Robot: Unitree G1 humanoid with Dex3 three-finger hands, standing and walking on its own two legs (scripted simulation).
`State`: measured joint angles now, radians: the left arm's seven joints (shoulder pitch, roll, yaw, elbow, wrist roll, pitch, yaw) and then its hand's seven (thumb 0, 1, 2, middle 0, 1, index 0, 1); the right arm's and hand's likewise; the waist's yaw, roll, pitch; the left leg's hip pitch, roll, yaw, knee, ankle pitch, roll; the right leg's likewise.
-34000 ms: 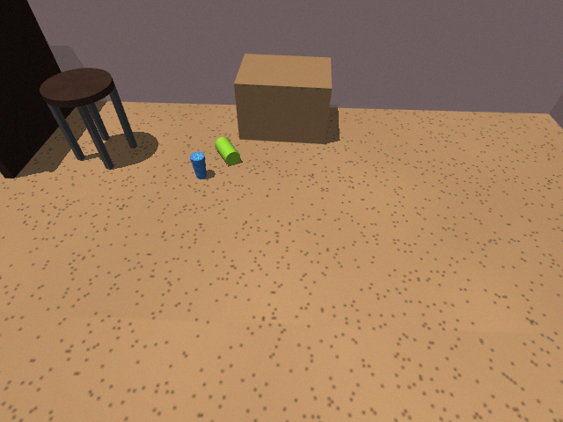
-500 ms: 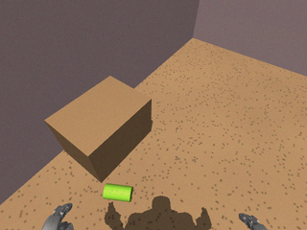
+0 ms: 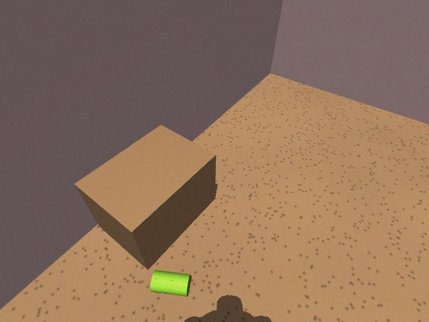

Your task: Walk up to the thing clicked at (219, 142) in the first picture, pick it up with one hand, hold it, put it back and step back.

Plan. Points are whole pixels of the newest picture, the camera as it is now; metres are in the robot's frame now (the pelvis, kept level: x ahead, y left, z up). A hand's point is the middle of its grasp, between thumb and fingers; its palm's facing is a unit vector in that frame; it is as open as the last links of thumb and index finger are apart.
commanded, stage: stand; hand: left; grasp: from above
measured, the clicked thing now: (171, 282) +0.45 +0.20 -0.73
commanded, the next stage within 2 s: step back in 1.80 s
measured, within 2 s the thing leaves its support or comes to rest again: neither
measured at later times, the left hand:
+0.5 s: hand out of the picture +0.05 +0.23 -0.16, palm faces +0.02 -0.94 -0.33, open 7.4 cm
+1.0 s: hand out of the picture +0.10 +0.22 -0.15, palm faces +0.02 -0.94 -0.33, open 7.4 cm
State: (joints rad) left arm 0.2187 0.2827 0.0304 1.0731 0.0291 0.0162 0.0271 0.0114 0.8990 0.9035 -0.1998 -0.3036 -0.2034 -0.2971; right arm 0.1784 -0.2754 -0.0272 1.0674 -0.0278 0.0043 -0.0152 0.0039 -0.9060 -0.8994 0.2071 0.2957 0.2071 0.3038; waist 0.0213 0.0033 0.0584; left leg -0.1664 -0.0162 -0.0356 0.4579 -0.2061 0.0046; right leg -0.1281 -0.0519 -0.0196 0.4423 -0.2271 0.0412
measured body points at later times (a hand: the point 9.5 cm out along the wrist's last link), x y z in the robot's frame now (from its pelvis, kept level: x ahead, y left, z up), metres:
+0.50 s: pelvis +0.01 -0.01 +0.01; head +0.00 -0.02 +0.45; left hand +0.05 +0.28 -0.13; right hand +0.06 -0.30 -0.14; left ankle +0.03 +0.12 -0.74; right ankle +0.01 -0.15 -0.74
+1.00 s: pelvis +0.02 -0.02 +0.01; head +0.02 -0.02 +0.46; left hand +0.09 +0.27 -0.13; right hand +0.09 -0.31 -0.13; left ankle +0.03 +0.12 -0.74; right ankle +0.01 -0.15 -0.74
